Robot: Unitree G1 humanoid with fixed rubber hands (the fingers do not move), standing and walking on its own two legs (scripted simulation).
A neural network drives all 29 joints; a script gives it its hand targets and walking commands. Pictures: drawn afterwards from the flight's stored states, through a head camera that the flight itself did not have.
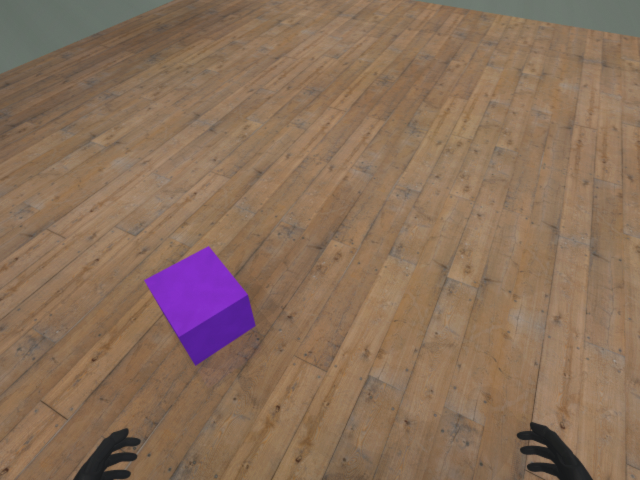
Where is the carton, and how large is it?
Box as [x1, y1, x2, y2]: [144, 246, 255, 365]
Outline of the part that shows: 208,246 144,280 195,365 255,325 247,294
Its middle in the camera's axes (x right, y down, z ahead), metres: -0.41 +0.23 +1.31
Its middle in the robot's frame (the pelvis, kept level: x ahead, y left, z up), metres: +0.77 +0.41 -0.66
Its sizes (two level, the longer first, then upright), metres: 0.261 0.235 0.201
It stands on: the floor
